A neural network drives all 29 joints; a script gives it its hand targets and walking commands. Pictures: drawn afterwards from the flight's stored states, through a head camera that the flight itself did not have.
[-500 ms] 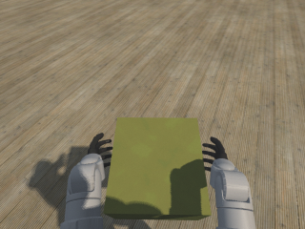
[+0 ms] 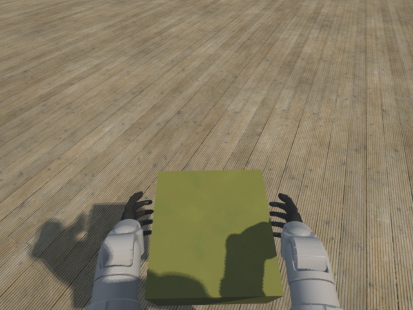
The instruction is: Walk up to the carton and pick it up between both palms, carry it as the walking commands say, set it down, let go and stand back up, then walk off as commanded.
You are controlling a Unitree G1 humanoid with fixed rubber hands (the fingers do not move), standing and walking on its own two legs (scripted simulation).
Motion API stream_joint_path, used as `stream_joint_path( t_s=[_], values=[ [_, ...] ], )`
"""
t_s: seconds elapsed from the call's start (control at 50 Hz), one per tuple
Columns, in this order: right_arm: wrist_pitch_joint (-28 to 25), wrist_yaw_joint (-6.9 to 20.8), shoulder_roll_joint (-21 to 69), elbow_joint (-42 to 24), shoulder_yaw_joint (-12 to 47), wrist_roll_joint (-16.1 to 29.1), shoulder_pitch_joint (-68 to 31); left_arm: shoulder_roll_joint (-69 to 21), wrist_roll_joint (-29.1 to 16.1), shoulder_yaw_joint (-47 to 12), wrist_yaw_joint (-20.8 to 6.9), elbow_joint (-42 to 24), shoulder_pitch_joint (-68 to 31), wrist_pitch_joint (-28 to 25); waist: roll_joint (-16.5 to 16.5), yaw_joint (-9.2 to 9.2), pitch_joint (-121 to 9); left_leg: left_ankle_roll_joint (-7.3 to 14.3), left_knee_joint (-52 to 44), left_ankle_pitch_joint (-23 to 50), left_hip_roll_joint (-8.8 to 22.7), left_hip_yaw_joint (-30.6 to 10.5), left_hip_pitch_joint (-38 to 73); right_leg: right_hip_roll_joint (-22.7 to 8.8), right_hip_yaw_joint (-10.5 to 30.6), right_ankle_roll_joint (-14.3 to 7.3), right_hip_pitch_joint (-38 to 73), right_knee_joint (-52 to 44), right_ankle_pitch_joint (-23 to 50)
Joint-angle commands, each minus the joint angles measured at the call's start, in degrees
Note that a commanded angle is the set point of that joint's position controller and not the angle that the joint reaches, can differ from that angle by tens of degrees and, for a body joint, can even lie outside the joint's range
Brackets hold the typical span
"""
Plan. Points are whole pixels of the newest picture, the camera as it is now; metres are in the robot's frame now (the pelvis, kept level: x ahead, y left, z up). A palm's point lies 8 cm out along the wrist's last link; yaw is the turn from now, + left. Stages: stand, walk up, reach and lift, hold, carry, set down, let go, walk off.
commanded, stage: hold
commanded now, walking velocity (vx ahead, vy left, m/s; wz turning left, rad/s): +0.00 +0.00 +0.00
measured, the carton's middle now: (211, 236) +0.31 -0.01 -0.06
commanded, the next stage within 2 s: set down in 0.74 s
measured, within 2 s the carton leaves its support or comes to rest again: neither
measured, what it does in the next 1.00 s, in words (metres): stands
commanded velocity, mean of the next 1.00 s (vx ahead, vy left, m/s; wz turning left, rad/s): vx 0.00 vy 0.00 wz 0.00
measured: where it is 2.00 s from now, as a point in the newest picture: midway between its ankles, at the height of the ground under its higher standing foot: outside the picture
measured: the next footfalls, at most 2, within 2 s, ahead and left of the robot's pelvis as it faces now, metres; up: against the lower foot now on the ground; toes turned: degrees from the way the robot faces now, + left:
none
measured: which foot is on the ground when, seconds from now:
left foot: down 0.00-1.00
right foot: down 0.00-1.00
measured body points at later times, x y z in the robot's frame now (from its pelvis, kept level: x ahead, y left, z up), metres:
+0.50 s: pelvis +0.03 -0.03 +0.01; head -0.01 -0.04 +0.46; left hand +0.34 +0.13 +0.04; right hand +0.33 -0.20 +0.02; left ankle +0.12 +0.10 -0.73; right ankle +0.01 -0.15 -0.73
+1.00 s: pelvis +0.03 -0.02 +0.01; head +0.00 -0.02 +0.46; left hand +0.33 +0.14 +0.03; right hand +0.33 -0.19 +0.02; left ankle +0.12 +0.10 -0.73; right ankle +0.01 -0.15 -0.73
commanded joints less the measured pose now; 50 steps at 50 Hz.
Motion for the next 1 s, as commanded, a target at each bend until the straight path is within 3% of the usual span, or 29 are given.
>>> stream_joint_path(
  t_s=[0.0,0.06,0.1,0.12,0.14,0.18,0.28,0.38,0.48,0.54,0.66,0.72,0.74,0.78,0.82,0.92,0.94,0.98],
  values=[
    [-12.4,26.9,54.4,5.9,30.9,18.2,-56.8,-61.5,-18.2,-34.9,-18.8,1.9,-51.2,-5.7,-2.7,4.31,-22.1,-4.5,-3.2,-20.7,-1.4,-14.7,40.5,6.1,1.9,-6.4,-14.8,-16.2,-11.4],
    [-13.9,28.9,54.9,18.8,23.2,16.0,-55.6,-63.0,-16.9,-32.0,-19.7,8.5,-57.6,-5.7,2.6,1.72,-19.2,-5.3,-6.1,-28.1,-0.2,-15.2,37.9,6.0,1.6,-6.5,-13.4,-15.8,-11.4],
    [-14.2,29.6,55.7,25.1,18.5,13.9,-52.9,-62.9,-15.7,-29.5,-20.5,11.2,-57.8,-5.2,3.4,1.14,-18.5,-5.8,-7.2,-27.8,0.0,-14.8,37.3,5.4,2.0,-6.7,-11.4,-16.5,-10.0],
    [-14.2,29.9,55.4,27.6,16.5,12.9,-52.0,-62.3,-14.5,-27.4,-20.8,13.9,-56.0,-4.8,3.3,0.88,-17.0,-5.8,-7.4,-26.3,0.3,-14.7,36.9,5.1,2.2,-6.7,-11.1,-16.6,-8.7],
    [-14.2,29.9,55.9,28.1,15.5,12.5,-51.2,-61.4,-13.6,-25.5,-21.2,15.1,-53.9,-4.5,2.5,1.77,-16.6,-5.8,-7.2,-23.4,-0.2,-13.7,36.6,4.6,2.8,-6.8,-10.3,-17.2,-7.3],
    [-13.9,29.6,55.3,29.4,12.9,10.7,-50.5,-60.0,-12.2,-22.8,-21.9,17.8,-51.1,-4.0,-0.8,1.14,-14.7,-5.8,-6.5,-18.3,-0.9,-12.5,36.5,4.4,3.2,-6.8,-10.6,-18.4,-5.8],
    [-13.0,28.8,56.7,23.0,15.3,10.9,-46.2,-59.5,-12.3,-25.2,-22.6,11.4,-44.2,-4.2,-2.7,0.96,-17.8,-5.8,-5.9,-1.4,-1.9,-10.6,40.3,4.5,3.8,-6.8,-8.0,-19.3,5.7],
    [-12.5,26.9,58.2,7.1,23.2,15.2,-47.2,-61.5,-14.4,-31.6,-23.0,4.3,-36.0,-4.1,-3.8,0.86,-26.0,-4.9,-4.3,12.7,-2.4,-9.8,42.8,4.9,4.4,-5.5,-2.8,-18.0,18.7],
    [-10.3,25.0,60.9,-2.6,31.7,19.3,-47.1,-60.0,-15.8,-34.3,-22.2,-3.1,-31.5,-4.1,-7.7,2.90,-29.0,-2.9,-2.9,18.7,-3.4,-9.8,42.7,4.8,5.8,-3.3,0.0,-17.5,27.3],
    [-8.8,24.7,62.2,-2.0,33.9,20.7,-45.4,-58.0,-15.6,-34.7,-21.5,-5.9,-31.8,-3.5,-7.6,4.28,-26.0,-2.4,-2.8,15.2,-3.6,-9.9,41.5,4.8,5.8,-3.0,-1.5,-17.6,23.5],
    [-7.3,23.8,62.0,0.3,32.7,20.1,-41.3,-54.7,-15.0,-35.1,-21.7,-6.0,-30.4,-1.9,-7.1,4.21,-18.5,-2.2,-3.3,9.5,-3.9,-9.5,40.8,4.7,5.6,-3.5,-4.3,-19.5,16.8],
    [-7.4,23.5,61.0,-0.1,31.6,19.3,-40.6,-54.6,-15.1,-35.9,-22.2,-5.0,-30.2,-1.8,-6.8,2.91,-18.6,-2.4,-3.4,8.4,-3.6,-9.7,40.8,4.9,5.1,-3.8,-4.2,-19.9,15.2],
    [-8.6,22.8,63.7,-0.9,33.4,19.3,-38.6,-50.9,-17.2,-34.8,-22.4,-1.7,-28.0,-3.8,-11.6,6.27,-20.1,-0.8,-3.6,11.6,-4.9,-8.5,42.2,4.6,5.3,-3.0,-6.1,-22.2,15.5],
    [-9.0,22.4,62.4,1.5,30.9,17.8,-38.1,-50.6,-16.6,-34.0,-22.7,0.1,-28.9,-4.3,-11.1,5.01,-17.0,-1.0,-3.5,10.1,-4.9,-8.6,42.4,4.4,5.2,-3.1,-9.0,-22.9,13.0],
    [-9.9,22.3,60.6,5.9,27.7,16.1,-37.1,-50.7,-16.1,-33.1,-22.9,2.3,-31.5,-4.9,-8.5,3.52,-13.4,-1.4,-3.4,7.0,-4.8,-8.5,41.7,4.3,5.4,-4.0,-12.0,-23.3,8.1],
    [-13.6,22.9,55.9,13.8,20.4,12.2,-40.6,-51.8,-12.8,-28.8,-23.5,11.3,-35.7,-7.3,-4.6,2.22,-6.5,-2.1,-3.1,-3.4,-4.9,-8.0,39.1,4.4,5.0,-5.9,-16.4,-23.4,-4.3],
    [-14.5,23.2,55.1,15.0,19.4,11.7,-41.5,-51.4,-12.2,-28.0,-23.5,12.2,-37.0,-8.2,-4.5,2.33,-6.0,-2.2,-2.8,-4.6,-4.8,-7.9,38.6,4.5,4.7,-6.1,-17.2,-23.1,-5.3],
    [-16.3,23.7,54.2,17.8,18.0,10.6,-40.8,-52.4,-11.9,-28.5,-23.3,12.3,-39.8,-10.2,-3.0,0.86,-6.6,-2.7,-2.6,-5.9,-4.5,-8.8,38.6,5.2,4.1,-6.8,-17.9,-21.7,-5.9]
  ],
)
